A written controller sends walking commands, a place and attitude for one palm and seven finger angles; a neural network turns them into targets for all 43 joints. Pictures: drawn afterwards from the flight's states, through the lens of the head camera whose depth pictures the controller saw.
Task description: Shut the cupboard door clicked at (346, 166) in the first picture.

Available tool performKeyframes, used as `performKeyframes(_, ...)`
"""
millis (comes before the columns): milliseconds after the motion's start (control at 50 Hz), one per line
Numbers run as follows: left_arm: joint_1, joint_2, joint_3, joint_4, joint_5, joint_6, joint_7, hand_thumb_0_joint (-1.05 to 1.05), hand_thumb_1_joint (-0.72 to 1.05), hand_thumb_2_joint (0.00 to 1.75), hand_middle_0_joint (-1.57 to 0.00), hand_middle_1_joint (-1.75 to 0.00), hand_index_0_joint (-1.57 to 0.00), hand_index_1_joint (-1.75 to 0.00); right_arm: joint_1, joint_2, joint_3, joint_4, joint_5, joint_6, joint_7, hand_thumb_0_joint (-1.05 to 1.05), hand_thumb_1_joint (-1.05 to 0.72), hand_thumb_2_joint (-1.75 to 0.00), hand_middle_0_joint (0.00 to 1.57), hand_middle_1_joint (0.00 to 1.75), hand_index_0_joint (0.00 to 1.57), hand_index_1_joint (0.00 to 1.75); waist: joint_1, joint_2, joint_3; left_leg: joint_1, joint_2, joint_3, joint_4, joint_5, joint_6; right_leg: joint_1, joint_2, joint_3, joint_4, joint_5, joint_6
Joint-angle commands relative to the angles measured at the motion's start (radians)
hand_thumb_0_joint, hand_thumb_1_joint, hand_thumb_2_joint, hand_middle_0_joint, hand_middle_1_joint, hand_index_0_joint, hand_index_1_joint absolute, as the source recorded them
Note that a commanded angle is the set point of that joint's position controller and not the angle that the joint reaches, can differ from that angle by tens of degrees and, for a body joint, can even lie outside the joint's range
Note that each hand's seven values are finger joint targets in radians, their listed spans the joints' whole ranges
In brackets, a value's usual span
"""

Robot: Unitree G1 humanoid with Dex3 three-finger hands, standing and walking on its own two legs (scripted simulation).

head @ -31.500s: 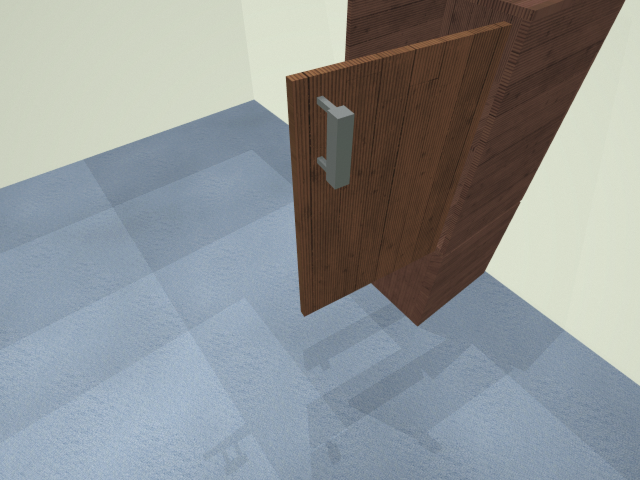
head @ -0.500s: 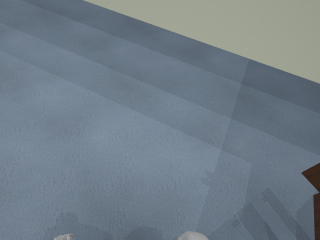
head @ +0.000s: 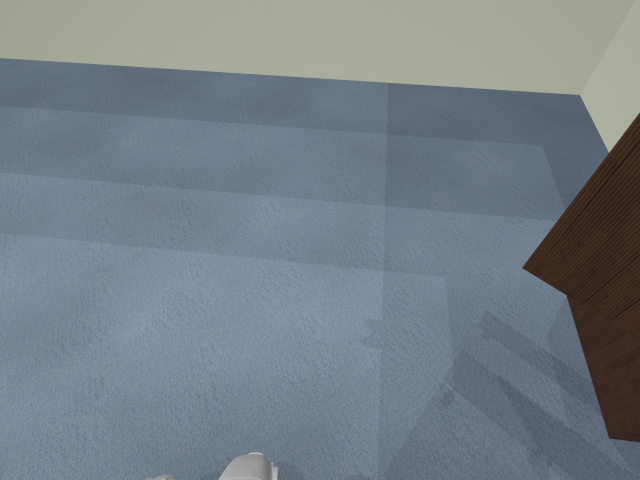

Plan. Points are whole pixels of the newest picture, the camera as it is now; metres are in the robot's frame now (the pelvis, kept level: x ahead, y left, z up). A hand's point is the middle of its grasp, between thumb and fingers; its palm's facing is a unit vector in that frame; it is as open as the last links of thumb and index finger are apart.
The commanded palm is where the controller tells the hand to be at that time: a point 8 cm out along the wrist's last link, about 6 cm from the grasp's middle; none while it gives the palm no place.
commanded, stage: turn to face it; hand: left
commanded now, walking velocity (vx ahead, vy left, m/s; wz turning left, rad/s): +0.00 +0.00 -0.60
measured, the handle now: out of the picture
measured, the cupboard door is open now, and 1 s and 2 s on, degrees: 53 53 53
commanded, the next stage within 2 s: take the last steps up to it in 1.12 s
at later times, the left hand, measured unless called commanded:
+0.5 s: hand (195, 443) +0.19 +0.20 -0.16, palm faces -0.27 -0.93 -0.23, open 7.4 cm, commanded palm none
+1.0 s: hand (227, 426) +0.21 +0.16 -0.18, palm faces -0.48 -0.86 -0.18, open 7.4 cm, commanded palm none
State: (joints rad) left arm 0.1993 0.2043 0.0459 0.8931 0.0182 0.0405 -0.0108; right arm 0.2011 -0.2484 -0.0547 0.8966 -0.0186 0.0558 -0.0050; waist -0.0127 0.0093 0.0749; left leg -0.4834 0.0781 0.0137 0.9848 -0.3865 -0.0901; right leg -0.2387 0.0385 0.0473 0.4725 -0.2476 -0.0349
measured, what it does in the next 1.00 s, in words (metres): steps on the spot, turning right: left foot, then right foot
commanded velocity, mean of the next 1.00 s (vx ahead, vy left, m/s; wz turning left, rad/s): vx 0.00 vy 0.00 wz -0.51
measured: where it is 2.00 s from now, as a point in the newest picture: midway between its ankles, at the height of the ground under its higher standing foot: outside the picture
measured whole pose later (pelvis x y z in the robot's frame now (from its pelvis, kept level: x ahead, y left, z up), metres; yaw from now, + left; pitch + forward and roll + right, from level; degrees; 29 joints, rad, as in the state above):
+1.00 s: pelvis +0.05 +0.03 -0.01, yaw -32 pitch +0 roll -1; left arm 0.19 0.25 0.07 0.93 0.01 0.08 -0.01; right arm 0.21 -0.21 -0.01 0.89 -0.03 0.01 -0.02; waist 0.01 -0.05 0.07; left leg -0.30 0.05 0.07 0.59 -0.30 0.02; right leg -0.38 0.05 0.07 0.87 -0.49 0.02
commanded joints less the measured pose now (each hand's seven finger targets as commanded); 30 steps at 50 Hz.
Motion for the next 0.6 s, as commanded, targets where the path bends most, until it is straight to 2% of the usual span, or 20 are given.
performKeyframes(0, 0.015, 0.231, 0.07, -0.066, 0.01, -0.023, 0.016, 0.0, 0.9, 0.9, -0.2, -0.3, -0.2, -0.3, -0.032, -0.068, -0.022, -0.096, 0.009, -0.031, -0.014, 0.0, -0.9, -0.9, 0.2, 0.3, 0.2, 0.3, 0.027, -0.136, -0.098, 0.01, -0.03, 0.004, -0.163, -0.05, 0.004, 0.09, -0.258, 0.295, -0.116, 0.312, -0.163)
performKeyframes(20, 0.012, 0.233, 0.072, -0.064, 0.01, -0.021, 0.015, 0.0, 0.9, 0.9, -0.2, -0.3, -0.2, -0.3, -0.026, -0.067, -0.02, -0.094, 0.011, -0.035, -0.016, 0.0, -0.9, -0.9, 0.2, 0.3, 0.2, 0.3, 0.026, -0.147, -0.106, 0.043, -0.044, 0.009, -0.212, -0.048, 0.008, 0.085, -0.248, 0.305, -0.099, 0.353, -0.158)
performKeyframes(60, -0.009, 0.226, 0.072, -0.062, 0.004, -0.018, 0.016, 0.0, 0.9, 0.9, -0.2, -0.3, -0.2, -0.3, 0.02, -0.069, -0.02, -0.08, 0.015, -0.042, -0.024, 0.0, -0.9, -0.9, 0.2, 0.3, 0.2, 0.3, 0.001, -0.163, -0.119, 0.138, -0.06, 0.01, -0.355, 0.026, 0.014, 0.056, -0.22, 0.316, -0.048, 0.407, -0.126)
performKeyframes(80, -0.029, 0.216, 0.07, -0.062, 0.001, -0.015, 0.017, 0.0, 0.9, 0.9, -0.2, -0.3, -0.2, -0.3, 0.061, -0.072, -0.021, -0.069, 0.017, -0.046, -0.026, 0.0, -0.9, -0.9, 0.2, 0.3, 0.2, 0.3, -0.02, -0.162, -0.127, 0.22, -0.058, 0.007, -0.463, 0.109, 0.017, 0.017, -0.2, 0.308, -0.013, 0.379, -0.093)
performKeyframes(100, -0.04, 0.189, 0.066, -0.072, -0.006, -0.011, 0.017, 0.0, 0.9, 0.9, -0.2, -0.3, -0.2, -0.3, 0.103, -0.103, -0.023, -0.054, 0.015, -0.057, -0.031, 0.0, -0.9, -0.9, 0.2, 0.3, 0.2, 0.3, -0.037, -0.098, -0.161, 0.358, -0.008, -0.02, -0.585, 0.197, 0.029, -0.057, -0.145, 0.259, 0.053, 0.31, -0.045)
performKeyframes(120, 0.001, 0.131, 0.056, -0.082, -0.017, -0.006, 0.012, 0.0, 0.9, 0.9, -0.2, -0.3, -0.2, -0.3, 0.107, -0.184, -0.036, -0.057, 0.002, -0.068, -0.036, 0.0, -0.9, -0.9, 0.2, 0.3, 0.2, 0.3, -0.025, 0.129, -0.192, 0.498, 0.192, -0.218, -0.653, 0.331, 0.103, -0.218, -0.01, 0.15, 0.192, 0.043, 0.018)
performKeyframes(140, -0.01, 0.112, 0.048, -0.095, -0.014, -0.007, 0.008, 0.0, 0.9, 0.9, -0.2, -0.3, -0.2, -0.3, 0.138, -0.235, -0.043, -0.066, -0.004, -0.063, -0.038, 0.0, -0.9, -0.9, 0.2, 0.3, 0.2, 0.3, -0.036, 0.282, -0.18, 0.501, 0.382, -0.361, -0.66, 0.557, 0.215, -0.303, 0.033, 0.0, 0.422, -0.382, 0.062)
performKeyframes(160, -0.021, 0.132, 0.052, -0.096, -0.004, -0.003, 0.008, 0.0, 0.9, 0.9, -0.2, -0.3, -0.2, -0.3, 0.132, -0.218, -0.036, -0.076, -0.014, -0.056, -0.04, 0.0, -0.9, -0.9, 0.2, 0.3, 0.2, 0.3, -0.036, 0.19, -0.156, 0.427, 0.401, -0.322, -0.638, 0.595, 0.267, -0.277, -0.015, 0.019, 0.577, -0.388, 0.059)
performKeyframes(180, -0.005, 0.132, 0.057, -0.081, 0.004, 0.006, 0.005, 0.0, 0.9, 0.9, -0.2, -0.3, -0.2, -0.3, 0.077, -0.176, -0.024, -0.082, -0.016, -0.06, -0.043, 0.0, -0.9, -0.9, 0.2, 0.3, 0.2, 0.3, -0.007, 0.225, -0.131, 0.384, 0.357, -0.261, -0.651, 0.616, 0.255, -0.292, -0.036, 0.022, 0.645, -0.334, 0.071)
performKeyframes(220, -0.033, 0.135, 0.063, -0.066, 0.004, 0.012, -0.011, 0.0, 0.9, 0.9, -0.2, -0.3, -0.2, -0.3, 0.035, -0.155, -0.017, -0.101, -0.016, -0.06, -0.046, 0.0, -0.9, -0.9, 0.2, 0.3, 0.2, 0.3, 0.005, 0.19, -0.073, 0.357, 0.288, -0.145, -0.634, 0.678, 0.234, -0.303, -0.052, -0.008, 0.686, -0.275, 0.089)
performKeyframes(260, -0.041, 0.114, 0.055, -0.069, 0.001, 0.02, -0.02, 0.0, 0.9, 0.9, -0.2, -0.3, -0.2, -0.3, 0.038, -0.152, -0.018, -0.095, -0.015, -0.057, -0.047, 0.0, -0.9, -0.9, 0.2, 0.3, 0.2, 0.3, 0.003, 0.187, -0.082, 0.392, 0.254, -0.056, -0.614, 0.698, 0.224, -0.289, -0.06, -0.044, 0.631, -0.24, 0.098)
performKeyframes(280, -0.049, 0.11, 0.052, -0.07, 0.0, 0.021, -0.024, 0.0, 0.9, 0.9, -0.2, -0.3, -0.2, -0.3, 0.046, -0.156, -0.02, -0.093, -0.012, -0.057, -0.047, 0.0, -0.9, -0.9, 0.2, 0.3, 0.2, 0.3, -0.002, 0.173, -0.085, 0.416, 0.25, -0.033, -0.603, 0.705, 0.223, -0.283, -0.062, -0.066, 0.591, -0.234, 0.1)
performKeyframes(380, -0.1, 0.09, 0.043, -0.088, 0.002, 0.017, -0.03, 0.0, 0.9, 0.9, -0.2, -0.3, -0.2, -0.3, 0.096, -0.173, -0.036, -0.063, -0.012, -0.051, -0.035, 0.0, -0.9, -0.9, 0.2, 0.3, 0.2, 0.3, -0.03, 0.21, -0.098, 0.418, 0.257, 0.031, -0.581, 0.649, 0.214, -0.188, -0.048, -0.124, 0.381, -0.207, 0.09)
performKeyframes(440, -0.085, 0.094, 0.041, -0.086, 0.0, 0.007, -0.027, 0.0, 0.9, 0.9, -0.2, -0.3, -0.2, -0.3, 0.072, -0.19, -0.046, -0.06, -0.012, -0.047, -0.027, 0.0, -0.9, -0.9, 0.2, 0.3, 0.2, 0.3, -0.018, 0.226, -0.111, 0.409, 0.274, 0.056, -0.531, 0.633, 0.197, -0.11, -0.038, -0.144, 0.231, -0.167, 0.071)
performKeyframes(480, -0.011, 0.121, 0.048, -0.065, 0.002, -0.003, -0.023, 0.0, 0.9, 0.9, -0.2, -0.3, -0.2, -0.3, 0.05, -0.191, -0.05, -0.064, -0.003, -0.043, -0.02, 0.0, -0.9, -0.9, 0.2, 0.3, 0.2, 0.3, 0.026, 0.167, -0.119, 0.325, 0.244, 0.107, -0.421, 0.544, 0.138, 0.053, -0.026, -0.161, 0.025, 0.028, 0.053)
performKeyframes(500, 0.063, 0.173, 0.058, -0.042, 0.006, -0.013, -0.016, 0.0, 0.9, 0.9, -0.2, -0.3, -0.2, -0.3, 0.041, -0.168, -0.049, -0.07, 0.005, -0.043, -0.014, 0.0, -0.9, -0.9, 0.2, 0.3, 0.2, 0.3, 0.062, 0.061, -0.149, 0.227, 0.198, 0.144, -0.282, 0.423, 0.087, 0.196, -0.097, -0.066, -0.083, 0.16, 0.021)
performKeyframes(520, 0.126, 0.283, 0.079, -0.024, 0.016, -0.026, -0.001, 0.0, 0.9, 0.9, -0.2, -0.3, -0.2, -0.3, -0.003, -0.078, -0.027, -0.117, 0.01, -0.041, -0.01, 0.0, -0.9, -0.9, 0.2, 0.3, 0.2, 0.3, 0.099, -0.285, -0.135, -0.044, 0.043, 0.197, -0.065, -0.137, 0.026, 0.326, -0.343, 0.281, -0.148, 0.462, -0.076)
performKeyframes(540, 0.153, 0.327, 0.084, -0.016, 0.0, -0.024, 0.011, 0.0, 0.9, 0.9, -0.2, -0.3, -0.2, -0.3, -0.047, -0.094, -0.021, -0.141, 0.006, -0.026, -0.017, 0.0, -0.9, -0.9, 0.2, 0.3, 0.2, 0.3, 0.111, -0.297, -0.118, -0.124, 0.0, 0.071, 0.119, -0.298, 0.02, 0.249, -0.444, 0.394, -0.141, 0.612, -0.177)
performKeyframes(560, 0.118, 0.31, 0.079, -0.025, -0.001, -0.022, 0.016, 0.0, 0.9, 0.9, -0.2, -0.3, -0.2, -0.3, -0.034, -0.097, -0.019, -0.132, 0.009, -0.018, -0.018, 0.0, -0.9, -0.9, 0.2, 0.3, 0.2, 0.3, 0.083, -0.221, -0.096, -0.135, 0.026, -0.012, 0.194, -0.22, 0.03, 0.181, -0.43, 0.353, -0.169, 0.391, -0.203)
performKeyframes(580, 0.049, 0.269, 0.082, -0.042, 0.002, -0.02, 0.027, 0.0, 0.9, 0.9, -0.2, -0.3, -0.2, -0.3, -0.051, -0.092, -0.025, -0.126, 0.007, -0.015, -0.017, 0.0, -0.9, -0.9, 0.2, 0.3, 0.2, 0.3, 0.062, -0.248, -0.07, -0.166, 0.038, -0.023, 0.203, -0.164, 0.028, 0.16, -0.37, 0.348, -0.185, 0.293, -0.183)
